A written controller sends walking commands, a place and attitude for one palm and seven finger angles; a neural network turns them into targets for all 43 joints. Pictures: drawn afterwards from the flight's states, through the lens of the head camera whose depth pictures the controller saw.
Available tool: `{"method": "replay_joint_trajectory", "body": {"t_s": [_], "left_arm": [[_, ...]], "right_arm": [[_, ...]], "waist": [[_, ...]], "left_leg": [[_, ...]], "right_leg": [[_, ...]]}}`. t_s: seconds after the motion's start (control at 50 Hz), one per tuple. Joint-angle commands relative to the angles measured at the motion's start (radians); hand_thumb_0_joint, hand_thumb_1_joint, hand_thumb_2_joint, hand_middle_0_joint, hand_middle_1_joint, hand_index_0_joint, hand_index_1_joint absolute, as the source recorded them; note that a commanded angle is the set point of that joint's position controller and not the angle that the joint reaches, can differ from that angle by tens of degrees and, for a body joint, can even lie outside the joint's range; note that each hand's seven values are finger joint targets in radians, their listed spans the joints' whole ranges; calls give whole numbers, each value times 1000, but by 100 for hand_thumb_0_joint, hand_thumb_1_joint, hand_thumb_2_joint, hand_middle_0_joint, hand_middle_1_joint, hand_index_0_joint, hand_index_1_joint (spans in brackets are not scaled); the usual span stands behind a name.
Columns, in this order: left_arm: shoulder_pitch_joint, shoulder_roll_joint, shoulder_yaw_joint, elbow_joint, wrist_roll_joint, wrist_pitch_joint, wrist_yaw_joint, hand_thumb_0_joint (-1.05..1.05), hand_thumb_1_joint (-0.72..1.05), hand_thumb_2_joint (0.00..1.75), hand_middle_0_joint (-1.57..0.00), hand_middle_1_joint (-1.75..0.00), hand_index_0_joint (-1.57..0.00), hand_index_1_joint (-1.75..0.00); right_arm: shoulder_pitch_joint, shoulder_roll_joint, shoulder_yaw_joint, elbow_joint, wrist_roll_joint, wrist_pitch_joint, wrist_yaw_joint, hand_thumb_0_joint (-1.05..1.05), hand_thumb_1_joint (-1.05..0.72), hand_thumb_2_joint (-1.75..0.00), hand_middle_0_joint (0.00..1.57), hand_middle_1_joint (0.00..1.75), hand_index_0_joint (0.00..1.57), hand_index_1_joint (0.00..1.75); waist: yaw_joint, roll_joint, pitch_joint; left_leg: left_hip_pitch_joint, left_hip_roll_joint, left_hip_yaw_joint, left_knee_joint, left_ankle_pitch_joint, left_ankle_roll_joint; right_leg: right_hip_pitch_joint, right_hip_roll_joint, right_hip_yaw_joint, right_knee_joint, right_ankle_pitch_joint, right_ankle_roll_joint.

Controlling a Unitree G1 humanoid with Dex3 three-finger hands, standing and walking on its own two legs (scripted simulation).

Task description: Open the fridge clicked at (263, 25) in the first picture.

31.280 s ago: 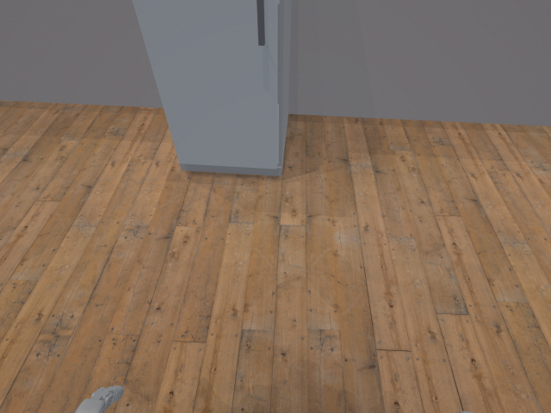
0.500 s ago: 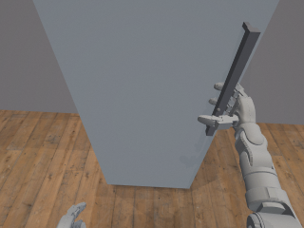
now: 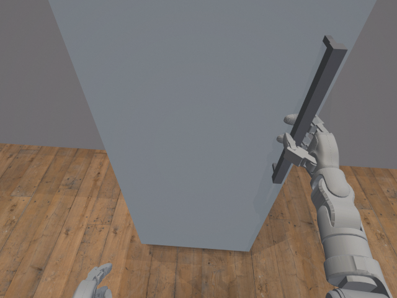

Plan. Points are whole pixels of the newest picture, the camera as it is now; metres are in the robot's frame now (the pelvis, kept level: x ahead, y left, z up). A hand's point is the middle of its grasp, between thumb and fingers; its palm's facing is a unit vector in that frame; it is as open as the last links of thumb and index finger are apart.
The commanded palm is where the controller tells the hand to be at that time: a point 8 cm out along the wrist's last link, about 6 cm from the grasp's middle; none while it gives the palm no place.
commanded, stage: grip the handle and tug to test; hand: right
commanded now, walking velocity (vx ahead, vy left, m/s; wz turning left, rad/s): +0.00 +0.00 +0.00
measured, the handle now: (297, 124) +0.45 -0.17 +0.14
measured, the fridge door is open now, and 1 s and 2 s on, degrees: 0 1 34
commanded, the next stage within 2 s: pull the door a little, standing still in 0.62 s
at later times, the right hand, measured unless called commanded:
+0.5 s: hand (289, 149) +0.39 -0.15 +0.13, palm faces +0.01 +1.00 +0.01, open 5.9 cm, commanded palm +0.34 -0.20 +0.12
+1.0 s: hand (289, 151) +0.38 -0.15 +0.13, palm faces +0.00 +1.00 +0.01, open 5.9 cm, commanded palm +0.32 -0.20 +0.12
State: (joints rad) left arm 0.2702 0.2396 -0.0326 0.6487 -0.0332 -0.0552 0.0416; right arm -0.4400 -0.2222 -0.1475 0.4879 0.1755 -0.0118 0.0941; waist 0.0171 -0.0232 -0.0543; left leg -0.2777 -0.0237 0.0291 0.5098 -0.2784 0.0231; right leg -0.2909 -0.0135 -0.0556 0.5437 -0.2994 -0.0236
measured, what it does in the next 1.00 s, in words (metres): stands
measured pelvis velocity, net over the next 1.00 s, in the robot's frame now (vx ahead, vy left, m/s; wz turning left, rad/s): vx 0.03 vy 0.00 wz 0.02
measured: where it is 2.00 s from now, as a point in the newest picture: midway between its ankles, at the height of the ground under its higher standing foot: outside the picture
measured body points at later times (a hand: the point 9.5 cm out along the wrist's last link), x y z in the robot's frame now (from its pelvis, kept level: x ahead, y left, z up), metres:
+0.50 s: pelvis +0.00 +0.00 +0.00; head +0.00 +0.01 +0.45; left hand +0.13 +0.24 -0.10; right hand +0.38 -0.20 +0.13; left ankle -0.01 +0.11 -0.73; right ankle -0.01 -0.10 -0.73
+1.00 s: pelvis +0.03 +0.00 +0.00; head +0.03 +0.00 +0.45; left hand +0.18 +0.24 -0.09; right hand +0.37 -0.20 +0.13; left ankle -0.01 +0.11 -0.73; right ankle -0.01 -0.10 -0.73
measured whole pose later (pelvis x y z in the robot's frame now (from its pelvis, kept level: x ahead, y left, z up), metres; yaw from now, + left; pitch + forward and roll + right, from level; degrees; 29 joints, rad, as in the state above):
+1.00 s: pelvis +0.03 +0.00 +0.00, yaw +1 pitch +3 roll +1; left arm 0.23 0.23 -0.03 0.59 -0.03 -0.01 0.04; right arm -0.24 -0.20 -0.14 0.18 0.19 0.12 0.08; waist 0.01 -0.02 -0.07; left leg -0.23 -0.03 0.01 0.47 -0.30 0.02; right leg -0.23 -0.02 -0.07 0.50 -0.32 -0.02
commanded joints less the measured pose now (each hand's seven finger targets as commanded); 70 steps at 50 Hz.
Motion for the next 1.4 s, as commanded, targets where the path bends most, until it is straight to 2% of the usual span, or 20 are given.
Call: {"method": "replay_joint_trajectory", "body": {"t_s": [0.0,0.06,0.24,0.32,0.42,0.62,0.7,0.74,0.78,0.88,0.98,1.04,1.12,1.2,1.22,1.24,1.26,1.28,1.32,1.38], "left_arm": [[-63,133,43,-141,-6,-35,15,0,90,90,-20,-30,-20,-30],[-67,133,42,-139,-5,-32,20,0,90,90,-20,-30,-20,-30],[-68,130,39,-137,-5,-21,23,0,90,90,-20,-30,-20,-30],[-66,133,41,-148,-3,-21,20,0,90,90,-20,-30,-20,-30],[-81,127,40,-171,-7,-25,10,0,90,90,-20,-30,-20,-30],[-98,127,45,-205,-7,-18,1,0,90,90,-20,-30,-20,-30],[-99,127,48,-216,-7,-12,-1,0,90,90,-20,-30,-20,-30],[-94,127,48,-196,-6,-9,4,0,90,90,-20,-30,-20,-30],[-89,128,49,-185,-4,-2,12,0,90,90,-20,-30,-20,-30],[-101,118,50,-201,2,3,8,0,90,90,-20,-30,-20,-30],[-117,111,46,-228,5,11,-1,0,90,90,-20,-30,-20,-30],[-132,108,42,-250,3,17,-7,0,90,90,-20,-30,-20,-30],[-158,98,35,-278,1,27,-14,0,90,90,-20,-30,-20,-30],[-172,93,32,-303,4,35,-18,0,90,90,-20,-30,-20,-30],[-181,91,30,-305,4,33,-16,0,90,90,-20,-30,-20,-30],[-161,116,16,-294,3,38,20,0,90,90,-20,-30,-20,-30],[-146,100,27,-247,22,46,35,0,90,90,-20,-30,-20,-30],[-153,100,27,-252,32,50,32,0,90,90,-20,-30,-20,-30],[-158,101,23,-262,35,73,37,0,90,90,-20,-30,-20,-30],[-180,96,21,-278,42,104,34,0,90,90,-20,-30,-20,-30]], "right_arm": [[-395,-146,-34,-256,10,-70,23,0,-90,-90,45,140,45,140],[-401,-162,-62,-240,16,-55,18,0,-90,-90,45,140,45,140],[-429,-131,-23,-217,7,-41,18,0,-90,-90,45,140,45,140],[-362,-153,-51,-227,15,-48,25,0,-90,-90,45,140,45,140],[-278,-119,-21,-280,21,-53,40,0,-90,-90,45,140,45,140],[-64,-159,-81,-419,35,-16,44,0,-90,-90,45,140,45,140],[0,-147,-69,-494,33,8,40,0,-90,-90,45,140,45,140],[-149,-143,-48,-503,26,22,27,0,-90,-90,45,140,45,140],[-171,-137,-50,-467,21,44,12,0,-90,-90,45,140,45,140],[-46,-118,-38,-553,20,59,15,0,-90,-90,45,140,45,140],[119,-102,-25,-647,26,67,29,0,-90,-90,45,140,45,140],[250,-94,-24,-717,35,78,36,0,-90,-90,45,140,45,140],[438,-74,-5,-856,41,102,40,0,-90,-90,45,140,45,140],[629,-50,16,-1008,43,138,29,0,-90,-90,45,140,45,140],[555,-77,9,-1095,40,141,21,0,-90,-90,45,140,45,140],[125,-316,-70,-1191,-84,12,-82,0,-90,-90,45,140,45,140],[313,-182,-15,-1006,-88,-15,-118,0,-90,-90,45,140,45,140],[465,-107,40,-962,-98,-19,-129,0,-90,-90,45,140,45,140],[551,-76,96,-986,-113,-35,-134,0,-90,-90,45,140,45,140],[589,-68,129,-1022,-124,-61,-145,0,-90,-90,45,140,45,140]], "waist": [[-7,32,-268],[-10,35,-266],[3,20,-273],[-15,58,-302],[-30,27,-287],[-70,25,-299],[-70,32,-302],[-32,11,-276],[-22,20,-249],[-56,-17,-333],[-74,6,-339],[-82,49,-312],[-89,9,-257],[-93,27,-223],[-82,9,-241],[-4,-28,-169],[5,21,-152],[-6,48,-151],[-1,0,-173],[2,-27,-204]], "left_leg": [[105,5,-13,-33,392,16],[101,6,-17,-38,381,14],[79,8,-15,-39,352,14],[119,9,-15,-31,389,14],[130,9,-15,-27,413,16],[204,12,-21,-12,540,17],[217,11,-19,-9,586,13],[165,8,-16,-20,558,11],[138,4,-13,-26,532,10],[192,12,-13,-11,605,13],[232,17,-12,-5,673,10],[261,20,-13,-8,705,7],[250,21,-10,-16,676,8],[252,22,-6,-14,698,4],[252,26,-11,-15,724,1],[129,76,-125,-94,752,-43],[107,103,-104,-107,717,-40],[97,107,-102,-103,727,-50],[73,93,-66,-64,710,-50],[41,59,-34,-30,541,-58]], "right_leg": [[125,-4,40,-40,358,-9],[119,0,39,-44,335,-11],[121,4,46,-40,314,-10],[114,2,43,-42,338,-12],[118,0,34,-43,361,-11],[127,-6,19,-46,470,-8],[151,-11,17,-42,543,-5],[167,-11,24,-38,526,-5],[165,-11,26,-36,506,-5],[209,-10,25,-29,613,2],[221,-17,22,-32,681,4],[199,-19,18,-42,664,0],[193,-23,17,-55,647,3],[187,-23,17,-49,642,1],[202,-21,17,-49,647,-1],[232,-28,14,-2,553,-37],[238,-34,43,13,521,-37],[233,-38,44,11,522,-36],[297,-59,65,-9,672,-39],[346,-98,101,-44,789,-41]]}}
